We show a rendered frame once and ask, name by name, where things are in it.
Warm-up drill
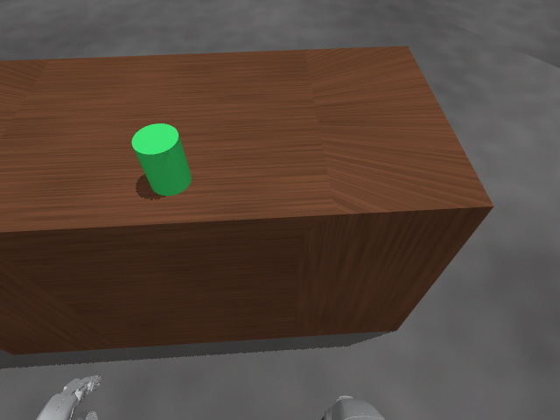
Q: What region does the can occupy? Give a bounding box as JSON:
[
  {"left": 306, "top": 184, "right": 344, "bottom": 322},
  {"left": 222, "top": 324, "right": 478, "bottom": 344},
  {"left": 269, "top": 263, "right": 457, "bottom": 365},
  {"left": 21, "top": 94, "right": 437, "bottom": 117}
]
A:
[{"left": 132, "top": 123, "right": 192, "bottom": 196}]

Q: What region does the left robot hand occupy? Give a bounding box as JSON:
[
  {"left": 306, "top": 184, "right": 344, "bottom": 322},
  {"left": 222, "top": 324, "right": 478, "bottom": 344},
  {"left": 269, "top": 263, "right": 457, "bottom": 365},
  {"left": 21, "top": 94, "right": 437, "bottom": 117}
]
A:
[{"left": 36, "top": 375, "right": 102, "bottom": 420}]

